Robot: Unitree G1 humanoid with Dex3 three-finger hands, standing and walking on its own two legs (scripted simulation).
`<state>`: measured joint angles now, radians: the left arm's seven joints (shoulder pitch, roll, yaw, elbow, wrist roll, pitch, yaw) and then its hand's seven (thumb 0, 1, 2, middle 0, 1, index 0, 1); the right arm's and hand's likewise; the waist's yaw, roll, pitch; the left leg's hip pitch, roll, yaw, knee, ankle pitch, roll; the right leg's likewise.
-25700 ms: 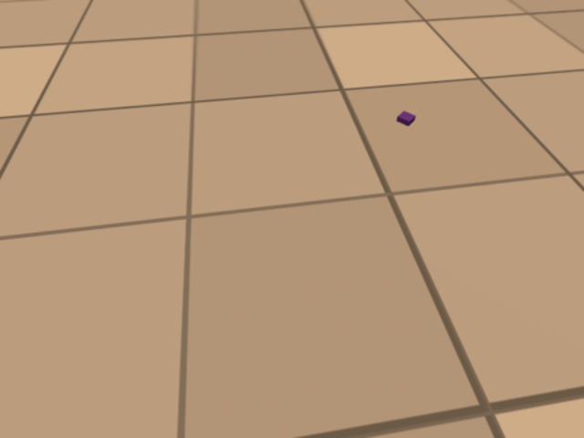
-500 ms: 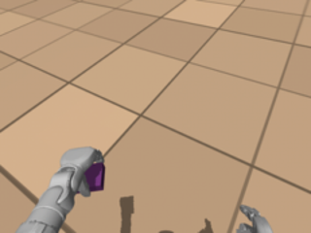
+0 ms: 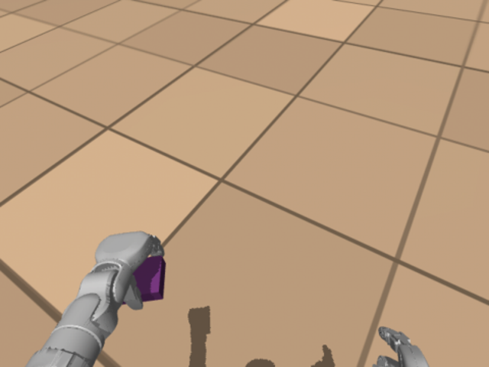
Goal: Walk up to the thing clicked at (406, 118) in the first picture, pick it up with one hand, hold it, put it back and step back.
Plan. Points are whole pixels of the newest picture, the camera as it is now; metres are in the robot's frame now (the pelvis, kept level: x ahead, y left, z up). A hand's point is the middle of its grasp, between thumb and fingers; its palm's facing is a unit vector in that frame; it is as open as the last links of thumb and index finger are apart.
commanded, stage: crouch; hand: left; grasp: from above
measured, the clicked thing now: (142, 279) +0.30 +0.22 -0.07
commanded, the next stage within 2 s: lower in 1.98 s
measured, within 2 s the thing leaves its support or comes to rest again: neither
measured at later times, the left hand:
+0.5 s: hand (148, 293) +0.30 +0.22 -0.14, palm faces -0.45 -0.01 -0.89, open 10.0 cm
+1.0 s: hand (177, 311) +0.34 +0.22 -0.39, palm faces -0.44 +0.00 -0.90, open 10.0 cm
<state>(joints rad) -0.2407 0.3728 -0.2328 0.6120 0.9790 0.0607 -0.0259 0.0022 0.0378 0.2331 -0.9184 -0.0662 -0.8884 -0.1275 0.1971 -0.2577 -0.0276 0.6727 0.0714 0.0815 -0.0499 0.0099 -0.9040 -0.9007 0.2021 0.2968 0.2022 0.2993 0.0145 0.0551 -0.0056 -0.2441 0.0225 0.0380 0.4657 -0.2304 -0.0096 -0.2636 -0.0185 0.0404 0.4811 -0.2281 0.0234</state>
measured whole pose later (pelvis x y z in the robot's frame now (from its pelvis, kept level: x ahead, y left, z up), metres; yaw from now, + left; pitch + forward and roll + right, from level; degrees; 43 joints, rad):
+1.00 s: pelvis -0.06 +0.01 -0.25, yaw +0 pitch +34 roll -3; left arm -0.73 0.39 -0.08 1.25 1.14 0.00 0.40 0.00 0.02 0.28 -0.90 -0.09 -0.87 -0.16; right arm 0.21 -0.22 -0.05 0.76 -0.06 -0.03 0.00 0.01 -0.89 -0.90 0.20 0.30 0.21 0.30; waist -0.14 0.05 -0.21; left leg -1.73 0.02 -0.04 1.76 -0.62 0.00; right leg -1.71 -0.01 0.01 1.72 -0.61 0.04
